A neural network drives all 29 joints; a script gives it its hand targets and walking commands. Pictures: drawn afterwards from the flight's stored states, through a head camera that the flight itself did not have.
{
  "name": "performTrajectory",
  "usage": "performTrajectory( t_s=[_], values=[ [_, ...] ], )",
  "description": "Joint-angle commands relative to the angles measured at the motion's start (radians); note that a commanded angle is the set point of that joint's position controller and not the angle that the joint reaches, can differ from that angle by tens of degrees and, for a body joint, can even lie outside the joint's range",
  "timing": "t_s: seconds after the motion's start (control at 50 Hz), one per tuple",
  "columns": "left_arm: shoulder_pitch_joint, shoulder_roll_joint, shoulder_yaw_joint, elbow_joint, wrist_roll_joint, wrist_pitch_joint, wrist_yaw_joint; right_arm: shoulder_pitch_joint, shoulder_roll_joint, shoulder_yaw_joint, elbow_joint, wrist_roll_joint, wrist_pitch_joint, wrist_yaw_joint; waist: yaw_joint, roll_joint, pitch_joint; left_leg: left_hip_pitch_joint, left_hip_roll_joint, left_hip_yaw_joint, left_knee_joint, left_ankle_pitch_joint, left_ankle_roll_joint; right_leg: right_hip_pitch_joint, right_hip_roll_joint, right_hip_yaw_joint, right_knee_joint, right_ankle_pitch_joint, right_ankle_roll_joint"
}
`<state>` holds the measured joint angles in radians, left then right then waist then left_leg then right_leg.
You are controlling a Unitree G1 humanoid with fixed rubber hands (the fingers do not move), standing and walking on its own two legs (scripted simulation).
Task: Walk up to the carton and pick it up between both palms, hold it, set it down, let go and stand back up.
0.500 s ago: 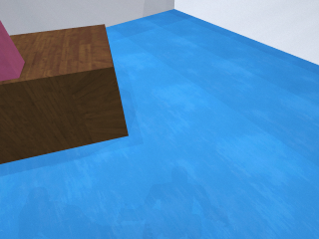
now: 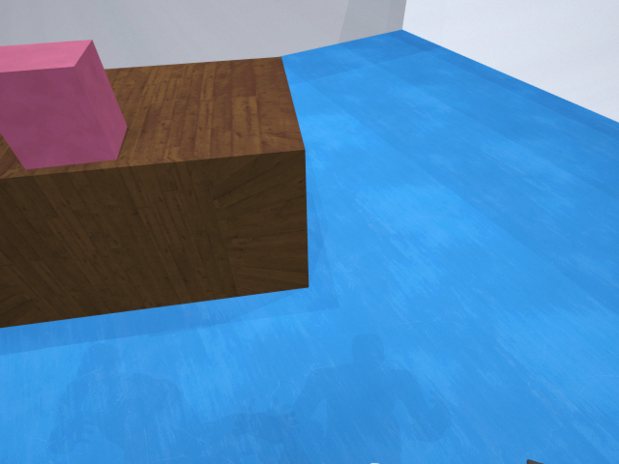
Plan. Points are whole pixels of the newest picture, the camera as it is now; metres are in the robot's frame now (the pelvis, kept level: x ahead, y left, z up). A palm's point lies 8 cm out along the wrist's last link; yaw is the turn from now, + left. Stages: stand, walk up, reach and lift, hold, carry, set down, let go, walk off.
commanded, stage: walk up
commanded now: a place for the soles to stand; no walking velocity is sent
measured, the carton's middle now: (58, 105) +0.99 +0.66 +0.02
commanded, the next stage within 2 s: none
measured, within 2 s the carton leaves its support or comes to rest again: neither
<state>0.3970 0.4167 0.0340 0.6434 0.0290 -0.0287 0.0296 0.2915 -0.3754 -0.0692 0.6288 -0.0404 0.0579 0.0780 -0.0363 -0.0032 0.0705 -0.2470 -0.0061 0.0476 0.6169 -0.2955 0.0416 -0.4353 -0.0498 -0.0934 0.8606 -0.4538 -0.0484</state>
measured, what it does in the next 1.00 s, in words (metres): walks ahead: right foot, then left foot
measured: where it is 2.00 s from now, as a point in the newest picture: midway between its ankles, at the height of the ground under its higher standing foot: (148, 415)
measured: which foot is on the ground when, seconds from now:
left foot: down 0.00-0.06, up 0.08-0.50, down 0.52-0.92, up 0.94-1.00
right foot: up 0.00-0.04, down 0.06-0.52, up 0.54-0.90, down 0.92-1.00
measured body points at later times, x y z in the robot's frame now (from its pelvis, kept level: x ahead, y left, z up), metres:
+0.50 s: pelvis +0.15 +0.13 -0.01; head +0.16 +0.11 +0.44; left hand +0.15 +0.48 -0.06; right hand +0.34 -0.15 -0.10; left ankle +0.23 +0.30 -0.71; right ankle +0.13 -0.07 -0.72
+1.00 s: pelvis +0.29 +0.23 -0.02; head +0.31 +0.19 +0.43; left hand +0.37 +0.57 -0.06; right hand +0.40 -0.08 -0.14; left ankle +0.23 +0.31 -0.68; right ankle +0.40 +0.13 -0.72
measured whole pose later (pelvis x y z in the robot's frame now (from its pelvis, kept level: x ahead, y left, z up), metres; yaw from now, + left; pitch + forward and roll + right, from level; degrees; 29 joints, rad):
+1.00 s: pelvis +0.29 +0.23 -0.02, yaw +8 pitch -5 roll +0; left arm 0.35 0.43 0.04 0.56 0.04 -0.03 0.08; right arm 0.38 -0.43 -0.09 0.63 -0.05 0.09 0.08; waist -0.04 0.08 0.11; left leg -0.32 -0.03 0.04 1.10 -0.57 0.00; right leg -0.41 -0.04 -0.08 0.77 -0.27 -0.05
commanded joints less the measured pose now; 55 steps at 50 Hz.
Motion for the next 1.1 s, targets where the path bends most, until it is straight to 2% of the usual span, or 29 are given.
performTrajectory(
  t_s=[0.0,0.02,0.04,0.06,0.08,0.14,0.2,0.26,0.34,0.4,0.42,0.46,0.48,0.5,0.52,0.54,0.56,0.58,0.6,0.64,0.72,0.78,0.86,0.88,0.9,0.92,0.94,1.02,1.08],
  values=[
    [0.171,0.206,0.1,-0.06,0.01,-0.027,0.028,-0.15,-0.175,-0.048,-0.15,0.002,-0.008,-0.003,0.107,0.051,-0.015,-0.408,0.141,-0.203,-0.042,-0.394,0.113,0.429,0.025,0.038,-0.261,0.215,-0.014],
    [0.275,0.273,0.125,-0.048,0.023,-0.024,0.043,-0.148,-0.144,-0.044,-0.155,-0.005,-0.006,0.002,0.171,-0.093,-0.074,-0.516,0.022,-0.105,0.227,-0.412,0.046,0.504,-0.137,0.289,-0.406,-0.076,-0.06],
    [0.242,0.347,0.13,-0.108,0.04,-0.033,0.064,-0.121,-0.119,-0.036,-0.185,0.0,-0.003,-0.003,0.143,-0.207,-0.046,-0.582,-0.085,-0.166,0.518,-0.371,-0.007,0.423,-0.421,0.754,-0.661,-0.493,-0.132],
    [0.139,0.342,0.145,-0.165,0.038,-0.034,0.075,-0.055,-0.186,-0.069,-0.177,-0.018,0.014,-0.008,0.101,-0.094,0.028,-0.582,-0.048,-0.221,0.661,-0.31,-0.013,0.273,-0.495,0.834,-0.725,-0.652,-0.21],
    [0.104,0.314,0.129,-0.181,0.033,-0.044,0.087,-0.001,-0.257,-0.104,-0.151,-0.012,0.025,0.003,0.077,-0.021,0.054,-0.545,-0.014,-0.225,0.716,-0.279,-0.038,0.256,-0.466,0.773,-0.714,-0.623,-0.221],
    [0.02,0.295,0.128,-0.202,0.037,-0.063,0.076,0.003,-0.266,-0.118,-0.154,-0.005,0.011,0.021,0.033,-0.136,0.057,-0.497,0.044,-0.222,0.657,-0.136,-0.057,0.191,-0.344,0.434,-0.64,-0.397,-0.172],
    [0.034,0.29,0.122,-0.209,0.04,-0.07,0.07,-0.003,-0.23,-0.106,-0.163,0.004,-0.002,0.04,0.038,-0.106,0.051,-0.424,0.054,-0.188,0.623,-0.034,-0.072,0.143,-0.298,0.254,-0.641,-0.18,-0.16],
    [0.034,0.298,0.137,-0.209,0.047,-0.079,0.066,-0.002,-0.185,-0.086,-0.162,0.011,0.002,0.045,0.021,-0.12,0.02,-0.476,0.068,-0.218,0.581,0.052,-0.065,0.229,-0.318,0.191,-0.598,0.02,-0.175],
    [0.076,0.265,0.132,-0.216,0.041,-0.069,0.046,-0.083,-0.148,-0.061,-0.15,0.005,-0.017,0.057,0.09,-0.201,0.02,-0.364,0.094,-0.038,0.275,0.052,-0.055,0.272,-0.239,-0.027,-0.511,0.274,-0.137],
    [0.069,0.313,0.144,-0.214,0.021,-0.052,0.046,-0.126,-0.169,-0.068,-0.17,0.018,-0.019,0.061,0.089,-0.185,0.014,-0.206,0.101,-0.014,0.124,0.085,-0.016,0.215,-0.258,-0.051,-0.497,0.161,-0.117],
    [0.032,0.339,0.146,-0.227,0.015,-0.053,0.044,-0.079,-0.174,-0.078,-0.161,0.019,-0.02,0.056,0.048,-0.208,-0.008,-0.117,0.107,-0.028,0.124,0.098,-0.002,0.181,-0.294,-0.013,-0.5,0.097,-0.107],
    [0.025,0.311,0.13,-0.218,0.026,-0.026,0.05,-0.005,-0.215,-0.103,-0.129,0.012,-0.025,0.042,-0.002,-0.101,-0.012,0.084,0.067,0.0,0.033,-0.007,0.016,0.09,-0.291,-0.076,-0.319,0.002,-0.103],
    [0.047,0.249,0.113,-0.219,0.02,-0.018,0.038,0.169,-0.257,-0.125,-0.06,0.018,-0.037,0.031,-0.085,0.1,-0.107,0.236,0.037,-0.041,0.004,-0.053,0.047,0.047,-0.216,-0.113,0.0,0.014,-0.062],
    [0.084,0.186,0.08,-0.234,-0.005,-0.012,0.018,0.234,-0.337,-0.14,-0.058,0.011,-0.053,0.004,-0.127,0.318,-0.092,0.282,0.136,-0.218,-0.115,-0.151,0.069,-0.095,-0.123,-0.111,0.272,-0.115,-0.018],
    [0.027,0.167,0.062,-0.298,-0.033,-0.011,0.01,0.2,-0.431,-0.146,-0.087,0.015,-0.059,-0.016,-0.113,0.445,-0.121,0.284,0.297,-0.614,-0.263,-0.189,0.142,-0.263,-0.003,0.005,0.435,-0.284,0.017],
    [-0.049,0.259,0.091,-0.303,-0.053,-0.003,0.025,0.149,-0.403,-0.139,-0.104,0.038,-0.059,-0.016,-0.113,0.301,-0.108,0.233,0.357,-0.746,-0.368,-0.209,0.208,-0.309,0.024,0.141,0.478,-0.213,0.002],
    [-0.077,0.276,0.093,-0.294,-0.024,-0.011,0.028,0.117,-0.367,-0.128,-0.123,0.062,-0.057,-0.023,-0.098,0.205,-0.066,0.223,0.374,-0.729,-0.364,-0.133,0.217,-0.313,-0.018,0.172,0.498,-0.172,-0.006],
    [-0.048,0.271,0.091,-0.243,-0.022,-0.009,0.033,0.109,-0.339,-0.119,-0.123,0.058,-0.053,-0.038,-0.069,0.168,-0.038,0.182,0.331,-0.574,-0.283,0.008,0.178,-0.29,-0.042,0.191,0.487,-0.094,0.0],
    [0.032,0.238,0.085,-0.195,-0.031,-0.007,0.037,0.1,-0.348,-0.121,-0.117,0.047,-0.055,-0.056,-0.04,0.23,-0.048,0.205,0.303,-0.406,-0.228,0.145,0.182,-0.263,-0.067,0.178,0.438,-0.033,0.003],
    [0.039,0.239,0.084,-0.148,-0.029,-0.012,0.032,0.025,-0.284,-0.095,-0.123,0.021,-0.055,-0.054,-0.005,0.204,0.002,0.106,0.304,-0.332,-0.211,0.258,0.179,-0.184,-0.059,0.172,0.346,-0.01,0.017],
    [-0.031,0.22,0.083,-0.164,-0.007,-0.003,0.029,0.046,-0.231,-0.078,-0.151,0.004,-0.057,-0.041,-0.025,0.111,0.032,0.005,0.279,-0.267,-0.272,0.161,0.17,-0.091,-0.033,0.103,0.094,0.041,0.028],
    [-0.004,0.177,0.08,-0.137,-0.021,0.001,0.026,-0.017,-0.229,-0.08,-0.158,-0.001,-0.047,-0.023,0.008,0.235,0.091,-0.116,0.247,-0.165,-0.28,-0.05,0.157,0.008,-0.023,0.063,-0.045,0.157,0.021],
    [0.078,0.24,0.112,-0.105,0.001,-0.016,0.046,-0.023,-0.218,-0.061,-0.166,0.001,-0.022,-0.009,0.063,-0.004,0.001,-0.287,0.191,-0.116,-0.077,-0.181,0.069,0.367,0.043,0.016,-0.201,0.248,-0.004],
    [0.106,0.284,0.122,-0.106,0.001,-0.014,0.053,-0.001,-0.227,-0.06,-0.152,-0.002,-0.026,-0.008,0.103,-0.033,-0.031,-0.317,0.133,-0.056,0.081,-0.098,0.026,0.446,-0.038,0.153,-0.301,0.123,-0.057],
    [0.204,0.347,0.148,-0.119,0.01,-0.014,0.066,0.012,-0.204,-0.061,-0.177,0.0,-0.028,-0.007,0.144,-0.25,-0.109,-0.407,0.009,0.029,0.487,-0.233,-0.052,0.497,-0.331,0.589,-0.464,-0.083,-0.196],
    [0.17,0.338,0.145,-0.141,0.015,-0.012,0.08,0.062,-0.273,-0.085,-0.169,-0.014,-0.013,-0.01,0.134,-0.134,-0.107,-0.484,-0.014,-0.069,0.659,-0.376,-0.069,0.49,-0.462,0.866,-0.566,-0.231,-0.306],
    [0.178,0.316,0.143,-0.171,0.01,-0.019,0.095,0.036,-0.317,-0.104,-0.181,-0.026,0.005,-0.019,0.138,-0.054,-0.092,-0.501,0.002,-0.14,0.739,-0.344,-0.059,0.45,-0.473,0.899,-0.568,-0.196,-0.338],
    [0.014,0.291,0.109,-0.198,0.021,-0.043,0.085,0.05,-0.259,-0.108,-0.185,0.002,0.002,-0.005,0.028,-0.073,-0.026,-0.399,0.079,-0.181,0.671,-0.193,-0.052,0.228,-0.308,0.403,-0.481,0.061,-0.208],
    [0.01,0.311,0.119,-0.209,0.031,-0.057,0.08,0.042,-0.193,-0.088,-0.201,0.0,0.015,0.022,0.04,-0.192,-0.014,-0.366,0.067,-0.139,0.604,-0.088,-0.063,0.161,-0.256,0.264,-0.474,0.126,-0.196]
  ],
)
